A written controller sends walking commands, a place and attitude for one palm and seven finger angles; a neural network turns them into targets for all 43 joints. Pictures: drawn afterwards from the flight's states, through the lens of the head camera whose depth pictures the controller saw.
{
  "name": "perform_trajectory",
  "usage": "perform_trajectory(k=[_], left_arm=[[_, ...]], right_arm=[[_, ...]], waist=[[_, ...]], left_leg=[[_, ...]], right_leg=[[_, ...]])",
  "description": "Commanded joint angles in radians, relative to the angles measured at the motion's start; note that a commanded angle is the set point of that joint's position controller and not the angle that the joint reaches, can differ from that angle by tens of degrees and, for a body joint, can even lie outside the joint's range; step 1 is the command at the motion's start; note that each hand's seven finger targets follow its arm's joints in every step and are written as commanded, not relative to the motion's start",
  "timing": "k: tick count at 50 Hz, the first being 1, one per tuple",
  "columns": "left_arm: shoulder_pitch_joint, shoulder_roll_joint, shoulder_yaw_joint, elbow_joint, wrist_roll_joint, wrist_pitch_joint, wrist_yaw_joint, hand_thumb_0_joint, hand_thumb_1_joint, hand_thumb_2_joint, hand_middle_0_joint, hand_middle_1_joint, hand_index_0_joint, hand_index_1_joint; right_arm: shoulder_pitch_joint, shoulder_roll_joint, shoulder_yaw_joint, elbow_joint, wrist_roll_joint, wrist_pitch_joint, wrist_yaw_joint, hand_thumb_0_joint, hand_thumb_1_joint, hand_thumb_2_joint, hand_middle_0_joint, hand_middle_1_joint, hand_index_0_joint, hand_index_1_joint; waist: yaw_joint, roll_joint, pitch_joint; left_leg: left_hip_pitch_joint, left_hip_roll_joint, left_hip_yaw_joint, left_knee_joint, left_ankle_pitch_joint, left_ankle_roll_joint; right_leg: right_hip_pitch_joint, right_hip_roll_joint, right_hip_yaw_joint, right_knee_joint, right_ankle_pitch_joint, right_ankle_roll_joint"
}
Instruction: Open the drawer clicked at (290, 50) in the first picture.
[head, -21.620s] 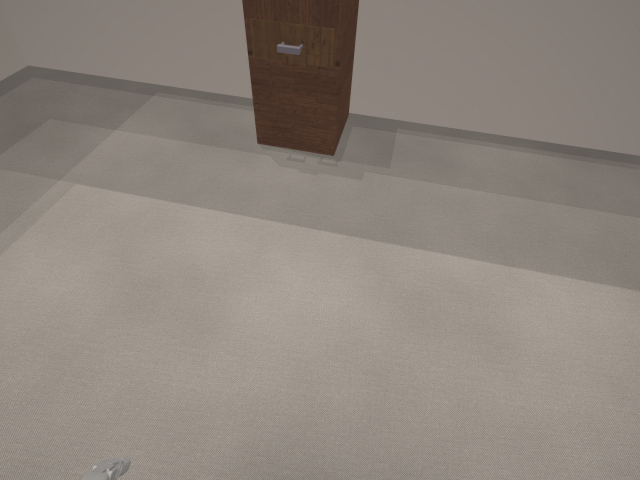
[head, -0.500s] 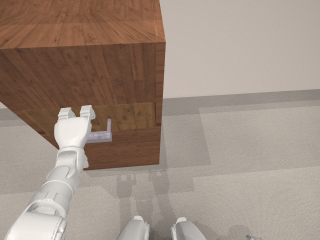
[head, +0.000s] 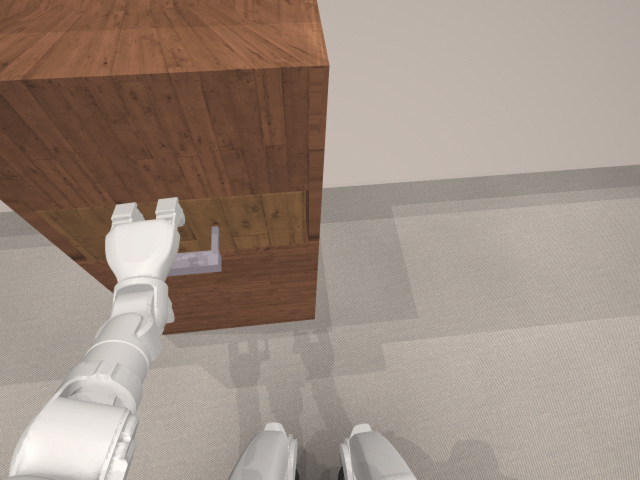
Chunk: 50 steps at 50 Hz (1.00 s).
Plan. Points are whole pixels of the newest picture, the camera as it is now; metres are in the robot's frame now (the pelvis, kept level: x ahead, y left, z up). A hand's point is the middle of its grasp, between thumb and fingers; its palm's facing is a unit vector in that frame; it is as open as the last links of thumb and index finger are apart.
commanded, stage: re-aim the fingers above the handle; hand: left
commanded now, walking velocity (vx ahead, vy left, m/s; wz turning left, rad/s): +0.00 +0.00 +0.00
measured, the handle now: (188, 249) +0.46 +0.21 -0.11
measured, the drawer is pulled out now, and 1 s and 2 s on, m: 0.00 0.00 0.00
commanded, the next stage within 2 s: lower the fingers behind the handle in 1.34 s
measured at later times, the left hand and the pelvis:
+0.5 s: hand (157, 276) +0.39 +0.23 -0.06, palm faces -0.10 -0.03 -0.99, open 13.8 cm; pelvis +0.01 -0.01 +0.01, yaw +0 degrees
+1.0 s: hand (155, 277) +0.39 +0.23 -0.05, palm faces -0.09 -0.04 -1.00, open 13.8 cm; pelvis +0.01 -0.01 +0.01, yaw +1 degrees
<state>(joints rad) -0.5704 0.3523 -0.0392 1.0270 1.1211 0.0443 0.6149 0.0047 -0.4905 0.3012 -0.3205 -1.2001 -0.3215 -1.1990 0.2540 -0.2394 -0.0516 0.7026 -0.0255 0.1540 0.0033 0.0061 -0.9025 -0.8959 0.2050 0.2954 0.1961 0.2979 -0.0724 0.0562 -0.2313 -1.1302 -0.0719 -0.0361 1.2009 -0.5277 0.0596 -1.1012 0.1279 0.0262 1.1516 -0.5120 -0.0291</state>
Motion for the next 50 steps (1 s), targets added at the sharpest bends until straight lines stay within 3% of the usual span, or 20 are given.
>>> perform_trajectory(k=[1,4,7,9,14,19,20,22,24,26,27,30,32,35,36,40,43,44,47,50], left_arm=[[-0.339,0.12,-0.018,-0.196,-0.034,-0.013,-0.014,0.0,-0.5,0.3,-0.3,-1.2,-0.3,-1.2],[-0.387,0.137,-0.018,-0.235,-0.024,-0.064,-0.025,0.0,-0.5,0.3,-0.3,-1.2,-0.3,-1.2],[-0.373,0.151,-0.001,-0.25,0.008,-0.103,0.001,0.0,-0.5,0.3,-0.3,-1.2,-0.3,-1.2],[-0.335,0.183,0.044,-0.215,0.021,-0.096,0.028,0.0,-0.5,0.3,-0.3,-1.2,-0.3,-1.2],[-0.236,0.191,0.089,-0.138,0.02,-0.016,0.081,0.0,-0.5,0.3,-0.3,-1.2,-0.3,-1.2],[-0.244,0.175,0.047,-0.173,-0.006,0.028,0.034,0.0,-0.5,0.3,-0.3,-1.2,-0.3,-1.2],[-0.261,0.146,0.013,-0.189,-0.01,0.021,0.018,0.0,-0.5,0.3,-0.3,-1.2,-0.3,-1.2],[-0.298,0.158,0.012,-0.231,-0.019,-0.012,-0.007,0.0,-0.5,0.3,-0.3,-1.2,-0.3,-1.2],[-0.36,0.125,-0.03,-0.287,-0.024,-0.058,-0.023,0.0,-0.5,0.3,-0.3,-1.2,-0.3,-1.2],[-0.363,0.1,-0.046,-0.3,-0.009,-0.101,-0.02,0.0,-0.5,0.3,-0.3,-1.2,-0.3,-1.2],[-0.351,0.127,-0.025,-0.291,0.004,-0.112,-0.013,0.0,-0.5,0.3,-0.3,-1.2,-0.3,-1.2],[-0.36,0.127,-0.013,-0.255,0.027,-0.117,0.024,0.0,-0.5,0.3,-0.3,-1.2,-0.3,-1.2],[-0.314,0.189,0.058,-0.219,0.032,-0.093,0.056,0.0,-0.5,0.3,-0.3,-1.2,-0.3,-1.2],[-0.252,0.206,0.087,-0.147,0.022,-0.027,0.077,0.0,-0.5,0.3,-0.3,-1.2,-0.3,-1.2],[-0.211,0.231,0.109,-0.141,0.015,-0.007,0.076,0.0,-0.5,0.3,-0.3,-1.2,-0.3,-1.2],[-0.197,0.229,0.087,-0.186,-0.001,0.026,0.033,0.0,-0.5,0.3,-0.3,-1.2,-0.3,-1.2],[-0.178,0.212,0.066,-0.225,-0.023,0.004,-0.008,0.0,-0.5,0.3,-0.3,-1.2,-0.3,-1.2],[-0.219,0.208,0.057,-0.259,-0.026,-0.021,-0.019,0.0,-0.5,0.3,-0.3,-1.2,-0.3,-1.2],[-0.218,0.179,0.031,-0.312,-0.01,-0.096,-0.028,0.0,-0.5,0.3,-0.3,-1.2,-0.3,-1.2],[-0.267,0.095,-0.039,-0.33,0.008,-0.144,-0.012,0.0,-0.5,0.3,-0.3,-1.2,-0.3,-1.2]], right_arm=[[0.089,-0.153,-0.055,-0.077,0.005,-0.031,-0.021,0.0,-0.9,-0.9,0.2,0.3,0.2,0.3],[0.091,-0.151,-0.054,-0.065,0.003,-0.042,-0.034,0.0,-0.9,-0.9,0.2,0.3,0.2,0.3],[0.091,-0.145,-0.053,-0.059,-0.002,-0.041,-0.034,0.0,-0.9,-0.9,0.2,0.3,0.2,0.3],[0.088,-0.147,-0.05,-0.056,-0.008,-0.034,-0.025,0.0,-0.9,-0.9,0.2,0.3,0.2,0.3],[0.077,-0.147,-0.045,-0.07,-0.015,-0.019,-0.001,0.0,-0.9,-0.9,0.2,0.3,0.2,0.3],[0.074,-0.148,-0.046,-0.092,0.001,-0.021,-0.008,0.0,-0.9,-0.9,0.2,0.3,0.2,0.3],[0.071,-0.145,-0.047,-0.094,0.006,-0.023,-0.014,0.0,-0.9,-0.9,0.2,0.3,0.2,0.3],[0.073,-0.144,-0.051,-0.087,0.008,-0.033,-0.025,0.0,-0.9,-0.9,0.2,0.3,0.2,0.3],[0.076,-0.138,-0.052,-0.085,0.007,-0.044,-0.036,0.0,-0.9,-0.9,0.2,0.3,0.2,0.3],[0.078,-0.135,-0.058,-0.071,0.003,-0.053,-0.041,0.0,-0.9,-0.9,0.2,0.3,0.2,0.3],[0.073,-0.135,-0.056,-0.067,0.003,-0.052,-0.041,0.0,-0.9,-0.9,0.2,0.3,0.2,0.3],[0.078,-0.131,-0.056,-0.058,-0.004,-0.047,-0.031,0.0,-0.9,-0.9,0.2,0.3,0.2,0.3],[0.075,-0.136,-0.053,-0.058,-0.012,-0.037,-0.023,0.0,-0.9,-0.9,0.2,0.3,0.2,0.3],[0.068,-0.138,-0.044,-0.07,-0.014,-0.022,-0.011,0.0,-0.9,-0.9,0.2,0.3,0.2,0.3],[0.066,-0.142,-0.04,-0.078,-0.014,-0.019,-0.009,0.0,-0.9,-0.9,0.2,0.3,0.2,0.3],[0.065,-0.139,-0.039,-0.101,0.0,-0.015,-0.016,0.0,-0.9,-0.9,0.2,0.3,0.2,0.3],[0.066,-0.136,-0.04,-0.107,0.008,-0.022,-0.031,0.0,-0.9,-0.9,0.2,0.3,0.2,0.3],[0.068,-0.136,-0.042,-0.102,0.007,-0.031,-0.037,0.0,-0.9,-0.9,0.2,0.3,0.2,0.3],[0.055,-0.132,-0.049,-0.093,0.006,-0.045,-0.046,0.0,-0.9,-0.9,0.2,0.3,0.2,0.3],[0.059,-0.124,-0.057,-0.074,0.003,-0.054,-0.038,0.0,-0.9,-0.9,0.2,0.3,0.2,0.3]], waist=[[-0.033,-0.023,-0.449],[-0.041,0.0,-0.402],[-0.021,0.048,-0.405],[0.001,0.082,-0.383],[0.028,0.03,-0.394],[0.008,-0.044,-0.425],[-0.003,-0.029,-0.434],[-0.021,-0.053,-0.431],[-0.043,-0.022,-0.411],[-0.043,0.017,-0.401],[-0.035,0.035,-0.39],[-0.026,0.079,-0.384],[0.002,0.071,-0.409],[0.021,0.018,-0.405],[0.041,0.018,-0.413],[0.034,-0.035,-0.478],[0.014,-0.086,-0.44],[-0.001,-0.075,-0.438],[-0.006,-0.04,-0.407],[-0.026,0.038,-0.363]], left_leg=[[0.436,0.054,-0.033,-0.161,0.371,-0.022],[0.433,0.055,-0.039,-0.162,0.35,-0.02],[0.444,0.055,-0.043,-0.154,0.382,-0.028],[0.437,0.054,-0.046,-0.151,0.401,-0.038],[0.378,0.046,-0.026,-0.149,0.416,-0.035],[0.361,0.04,-0.009,-0.166,0.385,-0.018],[0.372,0.039,-0.003,-0.165,0.384,-0.016],[0.375,0.041,-0.002,-0.157,0.37,-0.009],[0.401,0.043,-0.014,-0.154,0.365,-0.01],[0.439,0.048,-0.021,-0.146,0.376,-0.014],[0.439,0.047,-0.025,-0.142,0.383,-0.018],[0.44,0.046,-0.036,-0.133,0.406,-0.029],[0.406,0.042,-0.026,-0.122,0.418,-0.029],[0.341,0.032,-0.005,-0.129,0.409,-0.023],[0.327,0.029,0.002,-0.135,0.408,-0.022],[0.314,0.025,0.022,-0.148,0.413,-0.013],[0.295,0.025,0.026,-0.154,0.382,-0.003],[0.303,0.027,0.017,-0.153,0.382,-0.002],[0.346,0.033,0.009,-0.147,0.369,-0.004],[0.406,0.039,-0.011,-0.142,0.386,-0.014]], right_leg=[[0.197,-0.042,-0.033,-0.172,0.305,-0.016],[0.158,-0.045,-0.03,-0.177,0.275,-0.022],[0.116,-0.043,-0.036,-0.158,0.267,-0.029],[0.095,-0.04,-0.043,-0.143,0.261,-0.038],[0.164,-0.039,-0.038,-0.135,0.312,-0.035],[0.278,-0.046,-0.015,-0.17,0.372,-0.021],[0.279,-0.047,-0.008,-0.178,0.382,-0.016],[0.285,-0.051,0.002,-0.188,0.385,-0.011],[0.239,-0.052,-0.004,-0.187,0.359,-0.016],[0.176,-0.05,-0.014,-0.178,0.327,-0.02],[0.151,-0.049,-0.015,-0.173,0.318,-0.023],[0.101,-0.044,-0.032,-0.153,0.295,-0.031],[0.128,-0.043,-0.028,-0.136,0.318,-0.033],[0.206,-0.044,-0.021,-0.137,0.36,-0.027],[0.245,-0.046,-0.014,-0.138,0.378,-0.027],[0.38,-0.056,0.017,-0.164,0.487,-0.011],[0.421,-0.061,0.037,-0.191,0.512,-0.003],[0.401,-0.062,0.033,-0.187,0.502,-0.006],[0.314,-0.058,0.028,-0.189,0.432,-0.011],[0.187,-0.052,-0.003,-0.179,0.356,-0.022]])
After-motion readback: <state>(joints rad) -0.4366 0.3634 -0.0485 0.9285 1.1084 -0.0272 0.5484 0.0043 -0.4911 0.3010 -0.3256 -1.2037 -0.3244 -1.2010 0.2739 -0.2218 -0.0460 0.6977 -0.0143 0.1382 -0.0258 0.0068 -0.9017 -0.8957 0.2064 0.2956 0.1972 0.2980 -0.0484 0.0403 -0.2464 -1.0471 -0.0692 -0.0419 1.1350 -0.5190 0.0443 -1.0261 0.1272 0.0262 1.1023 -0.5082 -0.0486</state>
